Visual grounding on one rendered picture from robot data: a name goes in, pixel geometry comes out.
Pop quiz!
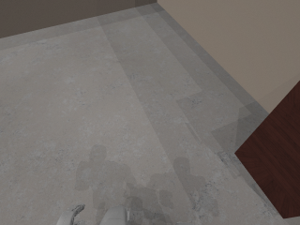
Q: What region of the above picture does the left robot hand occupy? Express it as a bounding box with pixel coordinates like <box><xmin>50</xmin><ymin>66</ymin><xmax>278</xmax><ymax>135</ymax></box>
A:
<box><xmin>55</xmin><ymin>202</ymin><xmax>86</xmax><ymax>225</ymax></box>

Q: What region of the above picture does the cabinet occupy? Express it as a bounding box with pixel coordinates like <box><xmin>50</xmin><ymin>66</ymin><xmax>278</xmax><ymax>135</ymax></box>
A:
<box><xmin>235</xmin><ymin>81</ymin><xmax>300</xmax><ymax>219</ymax></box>

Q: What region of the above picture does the left robot thigh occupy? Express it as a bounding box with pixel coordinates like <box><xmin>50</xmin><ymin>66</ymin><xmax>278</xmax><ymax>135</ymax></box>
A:
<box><xmin>99</xmin><ymin>205</ymin><xmax>130</xmax><ymax>225</ymax></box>

